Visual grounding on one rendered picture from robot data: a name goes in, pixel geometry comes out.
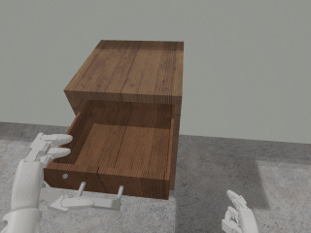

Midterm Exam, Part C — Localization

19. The cabinet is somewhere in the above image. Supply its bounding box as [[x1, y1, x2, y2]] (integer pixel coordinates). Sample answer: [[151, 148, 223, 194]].
[[63, 40, 184, 190]]

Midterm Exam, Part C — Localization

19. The drawer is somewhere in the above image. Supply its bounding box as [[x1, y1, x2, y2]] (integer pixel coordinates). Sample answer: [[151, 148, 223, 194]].
[[43, 99, 175, 200]]

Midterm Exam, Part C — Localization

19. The handle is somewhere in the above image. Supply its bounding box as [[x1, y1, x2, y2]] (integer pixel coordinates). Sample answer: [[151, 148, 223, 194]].
[[73, 182, 123, 211]]

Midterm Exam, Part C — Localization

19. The right robot hand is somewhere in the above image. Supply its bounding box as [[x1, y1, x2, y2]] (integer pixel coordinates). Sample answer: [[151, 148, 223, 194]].
[[222, 190, 259, 233]]

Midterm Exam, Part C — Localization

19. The left robot hand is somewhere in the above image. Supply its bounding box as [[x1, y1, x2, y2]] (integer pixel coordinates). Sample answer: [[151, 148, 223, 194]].
[[11, 132, 95, 215]]

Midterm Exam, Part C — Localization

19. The left robot forearm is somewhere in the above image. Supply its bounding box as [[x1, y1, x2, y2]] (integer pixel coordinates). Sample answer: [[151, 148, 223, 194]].
[[0, 208, 43, 233]]

